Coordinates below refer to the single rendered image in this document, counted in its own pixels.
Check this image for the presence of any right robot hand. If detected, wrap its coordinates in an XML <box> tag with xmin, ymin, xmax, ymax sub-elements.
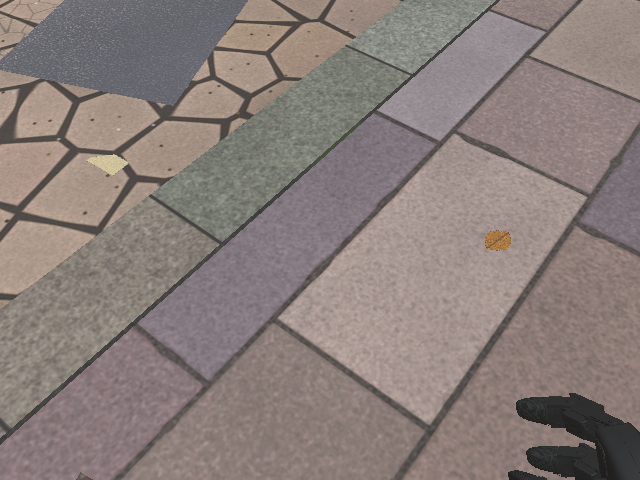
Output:
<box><xmin>508</xmin><ymin>393</ymin><xmax>640</xmax><ymax>480</ymax></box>

